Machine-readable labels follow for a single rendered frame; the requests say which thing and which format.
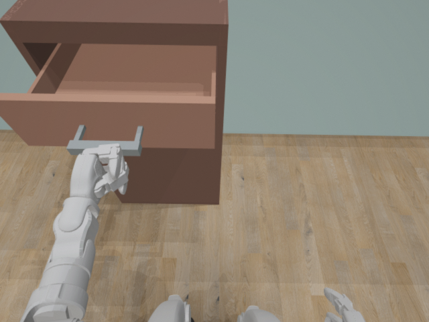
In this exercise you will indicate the robot left hand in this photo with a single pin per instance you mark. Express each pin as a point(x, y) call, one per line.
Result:
point(88, 170)

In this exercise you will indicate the handle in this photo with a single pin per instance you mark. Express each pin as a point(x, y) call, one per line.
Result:
point(129, 148)

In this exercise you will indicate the robot right hand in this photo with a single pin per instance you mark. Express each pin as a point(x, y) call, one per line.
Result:
point(343, 306)

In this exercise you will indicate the cabinet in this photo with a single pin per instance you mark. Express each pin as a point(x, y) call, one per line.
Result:
point(159, 175)

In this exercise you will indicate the left robot shin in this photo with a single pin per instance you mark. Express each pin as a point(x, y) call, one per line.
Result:
point(174, 297)

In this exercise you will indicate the drawer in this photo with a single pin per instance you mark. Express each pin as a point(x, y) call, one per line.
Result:
point(112, 89)

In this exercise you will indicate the left robot forearm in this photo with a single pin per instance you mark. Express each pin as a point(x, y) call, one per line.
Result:
point(62, 290)

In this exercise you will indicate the left robot thigh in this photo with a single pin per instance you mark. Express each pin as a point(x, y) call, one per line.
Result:
point(172, 311)

